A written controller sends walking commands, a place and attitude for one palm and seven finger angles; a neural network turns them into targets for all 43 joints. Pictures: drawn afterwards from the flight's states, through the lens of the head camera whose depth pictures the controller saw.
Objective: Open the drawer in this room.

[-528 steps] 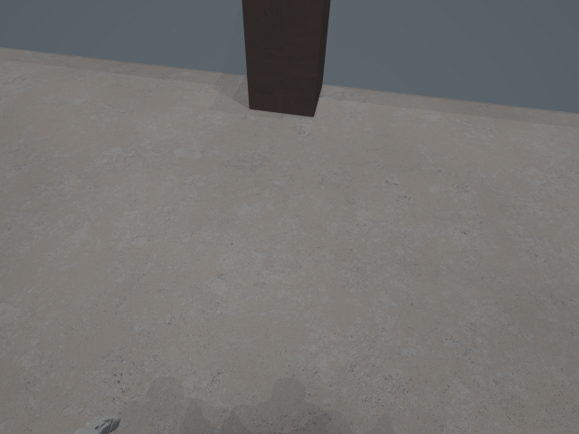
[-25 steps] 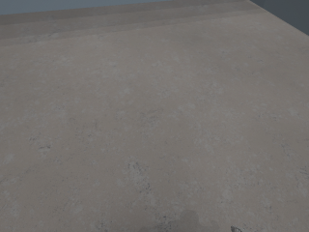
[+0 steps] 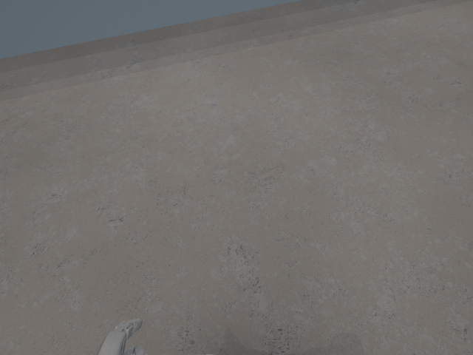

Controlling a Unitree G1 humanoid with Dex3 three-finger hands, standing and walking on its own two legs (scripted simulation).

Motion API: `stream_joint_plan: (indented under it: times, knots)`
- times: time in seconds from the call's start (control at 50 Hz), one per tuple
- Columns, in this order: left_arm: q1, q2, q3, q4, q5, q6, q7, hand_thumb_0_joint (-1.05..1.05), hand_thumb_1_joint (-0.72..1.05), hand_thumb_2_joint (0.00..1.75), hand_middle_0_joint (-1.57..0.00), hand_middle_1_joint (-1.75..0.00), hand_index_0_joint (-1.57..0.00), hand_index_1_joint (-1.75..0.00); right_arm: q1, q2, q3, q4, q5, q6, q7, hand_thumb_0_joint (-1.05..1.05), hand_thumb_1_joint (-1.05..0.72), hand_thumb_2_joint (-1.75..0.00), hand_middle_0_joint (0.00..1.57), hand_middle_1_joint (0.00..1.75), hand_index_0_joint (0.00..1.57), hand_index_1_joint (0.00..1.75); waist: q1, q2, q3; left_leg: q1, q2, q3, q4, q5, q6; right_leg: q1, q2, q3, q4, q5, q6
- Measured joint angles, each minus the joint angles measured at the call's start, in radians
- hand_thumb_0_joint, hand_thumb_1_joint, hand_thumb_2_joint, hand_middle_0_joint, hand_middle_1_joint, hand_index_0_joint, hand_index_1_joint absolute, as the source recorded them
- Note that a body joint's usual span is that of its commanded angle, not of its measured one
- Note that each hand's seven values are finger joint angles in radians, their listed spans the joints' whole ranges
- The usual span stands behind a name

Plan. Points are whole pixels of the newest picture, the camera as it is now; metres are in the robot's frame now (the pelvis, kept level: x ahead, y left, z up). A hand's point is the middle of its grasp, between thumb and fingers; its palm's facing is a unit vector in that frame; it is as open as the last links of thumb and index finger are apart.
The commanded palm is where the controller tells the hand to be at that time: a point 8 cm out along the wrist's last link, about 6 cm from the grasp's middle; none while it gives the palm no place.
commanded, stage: turn or walk to find it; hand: left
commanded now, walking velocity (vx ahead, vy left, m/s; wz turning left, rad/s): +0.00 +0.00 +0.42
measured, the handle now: out of the picture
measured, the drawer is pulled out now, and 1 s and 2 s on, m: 0.00 0.00 0.00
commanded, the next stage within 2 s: none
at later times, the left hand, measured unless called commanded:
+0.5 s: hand out of the picture -0.08 +0.23 -0.18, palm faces +0.31 -0.92 -0.25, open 7.3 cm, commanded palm none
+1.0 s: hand out of the picture -0.01 +0.22 -0.14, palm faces +0.41 -0.87 -0.28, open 7.3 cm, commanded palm none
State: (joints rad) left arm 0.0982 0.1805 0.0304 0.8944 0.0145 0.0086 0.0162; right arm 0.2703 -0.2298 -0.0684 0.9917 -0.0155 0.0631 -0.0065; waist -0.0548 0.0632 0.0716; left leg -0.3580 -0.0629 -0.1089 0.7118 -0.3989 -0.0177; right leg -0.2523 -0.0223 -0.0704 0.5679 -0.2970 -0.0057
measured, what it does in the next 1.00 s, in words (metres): steps on the spot, turning left: left foot, then right foot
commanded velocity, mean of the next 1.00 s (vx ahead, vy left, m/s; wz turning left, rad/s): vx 0.00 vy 0.00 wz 0.42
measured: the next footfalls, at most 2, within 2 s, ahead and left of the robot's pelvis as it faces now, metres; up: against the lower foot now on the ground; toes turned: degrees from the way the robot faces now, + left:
left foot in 0.48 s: -0.03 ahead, +0.14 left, +0.00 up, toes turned +19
right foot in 0.98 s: +0.04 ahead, -0.09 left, +0.00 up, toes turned +22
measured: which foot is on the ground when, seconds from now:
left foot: up 0.00-0.46, down 0.48-0.98, up 1.00-1.00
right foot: down 0.00-0.48, up 0.50-0.96, down 0.98-1.00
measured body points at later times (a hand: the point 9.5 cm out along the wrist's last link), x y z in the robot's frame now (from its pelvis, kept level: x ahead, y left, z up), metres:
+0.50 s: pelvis -0.03 +0.02 -0.01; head +0.00 +0.05 +0.44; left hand -0.09 +0.28 -0.16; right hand +0.13 -0.20 -0.14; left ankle -0.07 +0.12 -0.74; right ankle +0.00 -0.10 -0.73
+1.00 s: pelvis -0.04 -0.01 +0.00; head +0.00 -0.02 +0.45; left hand -0.03 +0.27 -0.12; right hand +0.09 -0.22 -0.17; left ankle -0.07 +0.12 -0.73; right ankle +0.00 -0.10 -0.73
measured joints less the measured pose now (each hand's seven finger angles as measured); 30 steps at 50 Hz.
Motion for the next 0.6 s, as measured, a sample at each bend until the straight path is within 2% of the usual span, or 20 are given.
stream_joint_plan:
  times: [0.04, 0.1, 0.14, 0.2, 0.3, 0.4, 0.46, 0.48, 0.5, 0.54, 0.6]
  knots:
    - [0.021, -0.012, -0.005, 0.000, 0.001, 0.001, 0.001, 0.01, 0.91, 0.90, -0.21, -0.30, -0.20, -0.30, 0.009, -0.010, -0.010, 0.005, -0.004, 0.015, 0.004, 0.01, -0.90, -0.90, 0.20, 0.30, 0.20, 0.30, -0.002, 0.001, -0.008, -0.067, -0.003, 0.026, 0.206, -0.054, -0.007, 0.016, -0.017, -0.023, -0.011, -0.006, -0.027]
    - [0.053, -0.023, -0.006, 0.012, 0.000, 0.008, 0.004, 0.01, 0.91, 0.90, -0.21, -0.30, -0.21, -0.30, 0.014, -0.024, -0.020, 0.012, -0.008, 0.022, 0.013, 0.01, -0.91, -0.90, 0.20, 0.30, 0.20, 0.30, -0.001, -0.001, -0.017, -0.125, 0.027, 0.056, 0.413, 0.005, -0.022, 0.046, -0.033, -0.051, -0.056, 0.013, -0.032]
    - [0.071, -0.027, -0.007, 0.021, -0.001, 0.006, 0.003, 0.01, 0.91, 0.90, -0.21, -0.30, -0.21, -0.30, 0.017, -0.029, -0.022, 0.013, -0.009, 0.023, 0.016, 0.01, -0.91, -0.90, 0.20, 0.30, 0.20, 0.30, -0.001, -0.003, -0.020, -0.138, 0.051, 0.059, 0.470, 0.047, -0.035, 0.059, -0.040, -0.073, -0.078, 0.024, -0.033]
    - [0.096, -0.030, -0.006, 0.031, 0.001, 0.001, 0.004, 0.01, 0.91, 0.90, -0.21, -0.30, -0.21, -0.30, 0.017, -0.033, -0.023, 0.020, -0.009, 0.027, 0.018, 0.00, -0.91, -0.90, 0.20, 0.30, 0.20, 0.30, 0.009, -0.010, -0.020, -0.130, 0.082, 0.058, 0.480, 0.074, -0.052, 0.067, -0.051, -0.106, -0.093, 0.030, -0.035]
    - [0.133, -0.021, 0.003, 0.051, 0.009, -0.002, 0.006, 0.01, 0.91, 0.90, -0.21, -0.30, -0.21, -0.30, -0.012, -0.029, -0.014, 0.027, -0.007, 0.031, 0.016, 0.00, -0.91, -0.90, 0.20, 0.30, 0.20, 0.30, 0.037, -0.034, -0.009, -0.063, 0.112, 0.085, 0.330, 0.008, -0.064, 0.060, -0.078, -0.150, -0.085, 0.026, -0.030]
    - [0.163, 0.011, 0.015, 0.076, 0.017, 0.001, 0.001, 0.01, 0.91, 0.90, -0.21, -0.30, -0.21, -0.30, -0.078, -0.018, 0.002, 0.008, 0.004, 0.017, 0.012, 0.01, -0.91, -0.90, 0.20, 0.30, 0.19, 0.30, 0.075, -0.064, 0.009, 0.029, 0.107, 0.144, 0.096, -0.054, -0.050, 0.033, -0.113, -0.185, -0.036, 0.010, -0.009]
    - [0.181, 0.036, 0.024, 0.094, 0.013, 0.012, 0.000, 0.01, 0.91, 0.90, -0.21, -0.30, -0.21, -0.30, -0.114, -0.013, 0.011, -0.019, 0.007, -0.003, 0.013, 0.01, -0.91, -0.90, 0.20, 0.30, 0.19, 0.30, 0.083, -0.078, 0.008, 0.104, 0.096, 0.178, -0.085, 0.047, -0.034, 0.007, -0.134, -0.210, 0.025, -0.016, 0.015]
    - [0.189, 0.046, 0.028, 0.099, 0.009, 0.018, -0.001, 0.01, 0.91, 0.90, -0.21, -0.30, -0.21, -0.30, -0.122, -0.011, 0.012, -0.028, 0.006, -0.014, 0.014, 0.00, -0.91, -0.90, 0.20, 0.30, 0.20, 0.30, 0.084, -0.084, 0.004, 0.122, 0.090, 0.181, -0.134, 0.073, -0.002, -0.012, -0.145, -0.214, 0.064, -0.033, 0.025]
    - [0.187, 0.060, 0.033, 0.106, 0.005, 0.030, 0.000, 0.01, 0.91, 0.90, -0.21, -0.30, -0.21, -0.30, -0.135, 0.000, 0.014, -0.033, 0.003, -0.022, 0.013, 0.00, -0.91, -0.90, 0.20, 0.30, 0.20, 0.30, 0.088, -0.104, 0.007, 0.115, 0.077, 0.185, -0.123, 0.067, 0.023, -0.039, -0.152, -0.185, 0.125, -0.101, 0.042]
    - [0.183, 0.077, 0.037, 0.116, 0.005, 0.055, 0.004, 0.01, 0.91, 0.90, -0.21, -0.30, -0.20, -0.30, -0.148, 0.017, 0.025, -0.044, -0.001, -0.032, 0.012, 0.00, -0.91, -0.90, 0.20, 0.30, 0.20, 0.30, 0.093, -0.119, 0.008, 0.111, 0.070, 0.181, -0.113, 0.059, 0.047, -0.099, -0.124, -0.104, 0.275, -0.209, 0.057]
    - [0.163, 0.082, 0.040, 0.121, 0.007, 0.067, -0.001, 0.01, 0.91, 0.90, -0.20, -0.30, -0.20, -0.30, -0.147, 0.029, 0.037, -0.051, -0.004, -0.037, 0.000, 0.00, -0.91, -0.90, 0.20, 0.30, 0.20, 0.30, 0.087, -0.109, -0.001, 0.126, 0.067, 0.153, -0.166, 0.092, 0.053, -0.165, -0.088, -0.037, 0.442, -0.185, 0.071]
